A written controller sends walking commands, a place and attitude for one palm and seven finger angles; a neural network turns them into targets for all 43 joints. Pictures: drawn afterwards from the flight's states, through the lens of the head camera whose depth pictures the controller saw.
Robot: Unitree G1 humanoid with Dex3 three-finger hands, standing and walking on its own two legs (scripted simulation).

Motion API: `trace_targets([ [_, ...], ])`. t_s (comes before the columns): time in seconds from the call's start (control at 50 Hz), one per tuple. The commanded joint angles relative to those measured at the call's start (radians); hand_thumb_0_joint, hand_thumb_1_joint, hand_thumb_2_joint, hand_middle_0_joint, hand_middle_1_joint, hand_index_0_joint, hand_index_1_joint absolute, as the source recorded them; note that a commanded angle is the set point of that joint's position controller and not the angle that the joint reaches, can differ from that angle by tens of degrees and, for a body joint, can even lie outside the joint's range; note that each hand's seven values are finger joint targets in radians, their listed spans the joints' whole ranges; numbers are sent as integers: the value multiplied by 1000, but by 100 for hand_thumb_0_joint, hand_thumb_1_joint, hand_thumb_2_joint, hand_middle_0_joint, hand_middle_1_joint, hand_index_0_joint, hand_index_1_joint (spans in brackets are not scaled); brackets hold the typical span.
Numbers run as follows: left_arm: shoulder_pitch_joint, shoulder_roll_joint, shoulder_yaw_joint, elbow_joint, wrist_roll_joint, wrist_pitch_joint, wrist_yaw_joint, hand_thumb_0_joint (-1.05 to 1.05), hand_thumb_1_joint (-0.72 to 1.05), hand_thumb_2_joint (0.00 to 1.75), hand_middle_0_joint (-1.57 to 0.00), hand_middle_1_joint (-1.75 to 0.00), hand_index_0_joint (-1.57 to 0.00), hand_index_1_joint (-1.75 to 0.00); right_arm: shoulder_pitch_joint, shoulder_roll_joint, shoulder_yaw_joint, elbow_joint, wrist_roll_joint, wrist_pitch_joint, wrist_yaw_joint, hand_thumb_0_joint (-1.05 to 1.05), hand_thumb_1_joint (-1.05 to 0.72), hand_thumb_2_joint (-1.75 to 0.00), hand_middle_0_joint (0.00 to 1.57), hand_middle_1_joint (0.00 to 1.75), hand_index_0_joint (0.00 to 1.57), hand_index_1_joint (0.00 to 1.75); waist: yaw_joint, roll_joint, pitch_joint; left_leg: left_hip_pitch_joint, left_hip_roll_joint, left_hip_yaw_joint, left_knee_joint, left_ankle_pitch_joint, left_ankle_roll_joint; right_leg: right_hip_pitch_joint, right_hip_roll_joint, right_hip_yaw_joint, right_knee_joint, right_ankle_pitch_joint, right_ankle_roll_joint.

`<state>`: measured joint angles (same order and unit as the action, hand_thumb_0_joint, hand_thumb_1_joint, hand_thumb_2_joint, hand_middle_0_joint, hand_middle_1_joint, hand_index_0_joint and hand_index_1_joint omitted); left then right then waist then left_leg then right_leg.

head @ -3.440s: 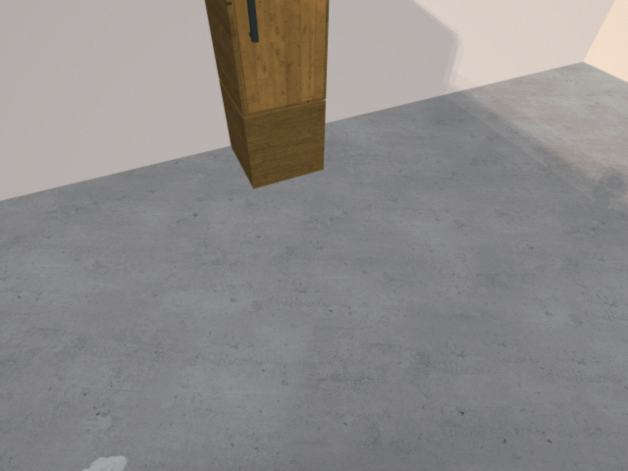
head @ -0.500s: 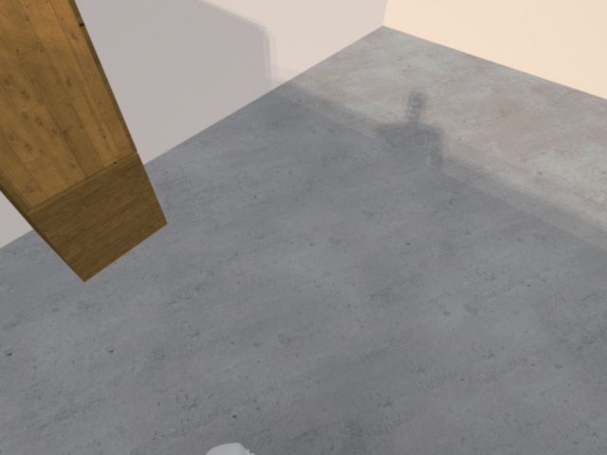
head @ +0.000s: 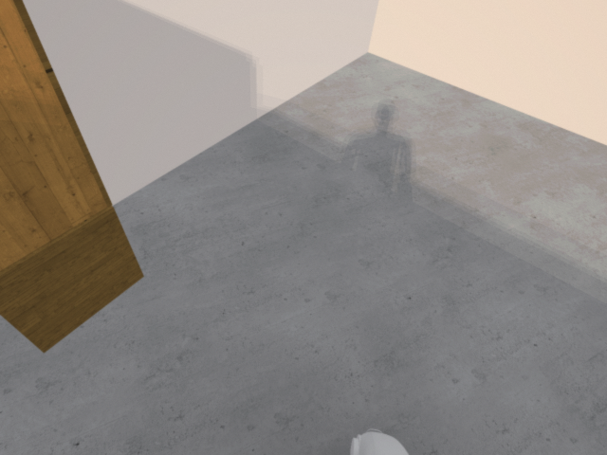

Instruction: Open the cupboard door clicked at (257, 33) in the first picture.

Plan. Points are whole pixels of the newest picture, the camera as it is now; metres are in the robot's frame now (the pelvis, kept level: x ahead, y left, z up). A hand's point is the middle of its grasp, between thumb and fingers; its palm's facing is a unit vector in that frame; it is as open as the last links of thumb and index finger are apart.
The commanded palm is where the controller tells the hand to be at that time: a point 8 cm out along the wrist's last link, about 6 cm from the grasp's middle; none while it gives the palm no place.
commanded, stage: walk to a spot facing it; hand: left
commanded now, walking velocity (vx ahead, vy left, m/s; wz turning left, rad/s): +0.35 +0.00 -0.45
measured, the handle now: out of the picture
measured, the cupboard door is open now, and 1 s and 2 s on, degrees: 0 0 0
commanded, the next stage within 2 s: turn to face it in 0.16 s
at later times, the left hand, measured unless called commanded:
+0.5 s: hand (228, 349) +0.32 +0.14 -0.18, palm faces -0.07 -0.97 -0.22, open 7.2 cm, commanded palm none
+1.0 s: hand (183, 339) +0.33 +0.23 -0.17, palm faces +0.22 -0.94 -0.27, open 7.4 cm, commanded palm none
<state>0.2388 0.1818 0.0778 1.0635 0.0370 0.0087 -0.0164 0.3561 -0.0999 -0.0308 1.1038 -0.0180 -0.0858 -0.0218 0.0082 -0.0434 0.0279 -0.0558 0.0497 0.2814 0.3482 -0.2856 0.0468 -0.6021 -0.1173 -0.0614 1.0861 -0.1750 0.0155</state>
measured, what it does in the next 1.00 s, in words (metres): walks ahead: right foot, then left foot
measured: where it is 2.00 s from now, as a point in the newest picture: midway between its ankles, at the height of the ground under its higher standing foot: (303, 453)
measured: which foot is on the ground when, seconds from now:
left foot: down 0.00-0.26, up 0.28-0.64, down 0.66-1.00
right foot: up 0.00-0.24, down 0.26-0.66, up 0.68-1.00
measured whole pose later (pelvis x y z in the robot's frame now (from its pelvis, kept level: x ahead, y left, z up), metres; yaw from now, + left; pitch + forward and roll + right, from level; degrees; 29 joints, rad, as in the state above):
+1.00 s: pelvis +0.28 +0.00 -0.01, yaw +11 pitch +1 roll -1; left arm 0.17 0.24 0.09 0.93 0.02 0.05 0.02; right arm 0.19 -0.19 -0.06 0.93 -0.02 0.02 0.00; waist -0.02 0.01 0.07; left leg -0.35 -0.03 0.01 0.47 -0.14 0.06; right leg -0.45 -0.08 -0.01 0.96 -0.43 0.09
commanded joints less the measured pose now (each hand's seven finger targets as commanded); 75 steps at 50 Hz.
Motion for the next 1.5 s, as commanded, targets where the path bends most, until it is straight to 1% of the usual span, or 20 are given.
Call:
trace_targets([
  [0.0,-107,-8,-9,-83,-2,-15,-15,0,90,90,-20,-30,-20,-30,144,-126,-28,9,-3,-13,-7,0,-90,-90,20,30,20,30,-43,148,112,61,264,-88,-172,399,46,-103,-8,-43,-195,48,-3],
  [0.1,-200,-9,-10,-124,-7,-24,-18,0,90,90,-20,-30,-20,-30,178,-134,-28,28,-10,0,-12,0,-90,-90,20,30,20,30,-57,168,145,116,282,-26,-105,621,45,-28,51,-102,-378,12,-51],
  [0.18,66,51,9,-63,1,-43,-9,0,90,90,-20,-30,-20,-30,107,-204,-45,0,-1,8,-12,0,-90,-90,20,30,20,30,80,173,-31,111,275,34,296,993,5,338,152,-159,-475,-21,-114],
  [0.2,207,113,29,-25,3,-56,-5,0,90,90,-20,-30,-20,-30,85,-206,-44,-18,10,8,-3,0,-90,-90,20,30,20,30,146,122,-120,-55,244,41,546,824,-28,603,104,-103,-540,79,-139],
  [0.22,300,230,53,-13,0,-66,8,0,90,90,-20,-30,-20,-30,115,-135,-37,-52,28,3,3,0,-90,-90,20,30,20,30,155,-104,-255,-384,94,11,905,57,-75,893,-190,339,-574,336,-263],
  [0.24,303,268,52,-11,-31,-62,20,0,90,90,-20,-30,-20,-30,63,-117,-33,-83,29,3,-7,0,-90,-90,20,30,20,30,127,-86,-252,-539,7,-126,1139,-318,-85,894,-337,549,-664,690,-360],
  [0.26,231,244,45,-33,-30,-66,28,0,90,90,-20,-30,-20,-30,50,-115,-34,-81,18,8,-7,0,-90,-90,20,30,20,30,104,-60,-241,-525,58,-256,1135,-212,-72,784,-312,440,-679,671,-323],
  [0.36,-33,88,-16,-67,-14,-80,46,0,90,90,-20,-30,-20,-30,131,-52,-14,-12,-1,80,-2,0,-90,-90,20,30,20,30,-71,6,-37,-364,118,-267,852,-77,-84,271,-186,51,-779,416,-178],
  [0.52,-36,136,0,-91,-14,-38,42,0,90,90,-20,-30,-20,-30,-91,-97,-16,-124,1,95,27,0,-90,-90,20,30,20,30,-8,-103,25,-360,72,-177,472,-26,-100,343,-202,-59,-746,241,-139],
  [0.6,-32,161,17,-121,-20,-12,44,0,90,90,-20,-30,-20,-30,-43,-174,-40,-147,-7,93,39,0,-90,-90,20,30,20,30,-47,59,-16,-146,58,-175,211,170,-78,300,-178,-131,-498,75,-56],
  [0.64,-31,88,1,-192,-28,1,37,0,90,90,-20,-30,-20,-30,47,-340,-74,-167,-15,90,32,0,-90,-90,20,30,20,30,-78,429,-55,-78,399,-686,-26,519,136,84,28,-127,-27,-532,54],
  [0.66,-60,100,4,-203,-18,7,45,0,90,90,-20,-30,-20,-30,40,-336,-73,-161,-12,90,21,0,-90,-90,20,30,20,30,-85,330,-105,-94,384,-725,-58,340,156,59,33,-8,84,-499,42],
  [0.76,-25,108,21,-171,-17,5,28,0,90,90,-20,-30,-20,-30,-140,-271,-59,-229,-5,74,7,0,-90,-90,20,30,20,30,-16,162,-117,-127,216,-507,-51,245,96,48,3,51,83,-216,61],
  [0.96,-95,108,15,-231,-25,15,38,0,90,90,-20,-30,-20,-30,-102,-307,-88,-222,-7,97,17,0,-90,-90,20,30,20,30,-59,175,-114,-79,192,-599,-21,303,135,106,53,53,-179,-278,74],
  [1.08,13,128,15,-227,-35,10,45,0,90,90,-20,-30,-20,-30,-179,-319,-102,-253,-5,116,25,0,-90,-90,20,30,20,30,-5,212,-124,-229,122,-645,24,243,89,361,104,34,-496,-187,46],
  [1.1,62,145,20,-219,-33,5,48,0,90,90,-20,-30,-20,-30,-201,-307,-101,-267,0,120,28,0,-90,-90,20,30,20,30,22,167,-117,-328,78,-617,62,146,46,483,87,31,-647,-103,34],
  [1.14,47,308,44,-253,-4,-4,58,0,90,90,-20,-30,-20,-30,-192,-199,-87,-310,7,125,37,0,-90,-90,20,30,20,30,34,-272,-49,-642,-147,-326,527,-243,-102,540,-367,483,-914,-246,-140],
  [1.18,-80,251,29,-285,-16,-6,61,0,90,90,-20,-30,-20,-30,-212,-251,-102,-286,-9,140,42,0,-90,-90,20,30,20,30,-15,-173,31,-553,-54,-365,800,-192,-81,283,-319,367,-899,-217,-145],
  [1.26,-103,174,3,-282,-14,-21,53,0,90,90,-20,-30,-20,-30,-142,-219,-87,-235,-4,145,56,0,-90,-90,20,30,20,30,-48,-120,26,-541,-25,-292,869,-51,-120,389,-185,64,-772,152,-101],
  [1.48,63,263,29,-207,-5,-4,46,0,90,90,-20,-30,-20,-30,-299,-211,-50,-277,9,129,52,0,-90,-90,20,30,20,30,51,-195,-62,-372,-23,-174,405,-179,-109,567,-266,-15,-648,434,-132],
])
